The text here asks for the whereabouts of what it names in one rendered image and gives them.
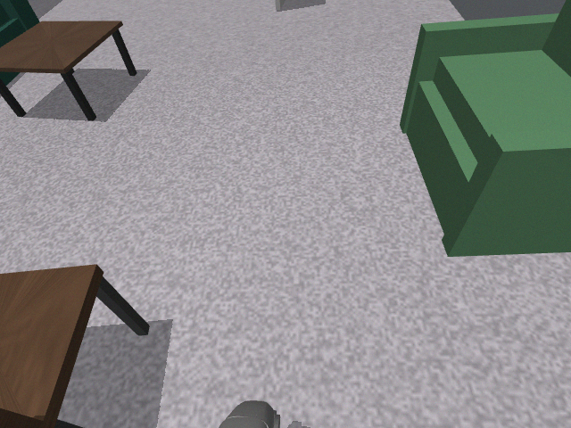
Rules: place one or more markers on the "chair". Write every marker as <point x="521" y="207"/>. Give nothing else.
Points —
<point x="43" y="318"/>

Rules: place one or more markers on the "armchair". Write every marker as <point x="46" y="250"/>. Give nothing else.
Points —
<point x="488" y="116"/>

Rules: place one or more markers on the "sofa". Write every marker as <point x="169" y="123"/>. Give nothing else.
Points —
<point x="16" y="17"/>

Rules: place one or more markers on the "coffee table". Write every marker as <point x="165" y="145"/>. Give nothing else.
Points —
<point x="56" y="47"/>

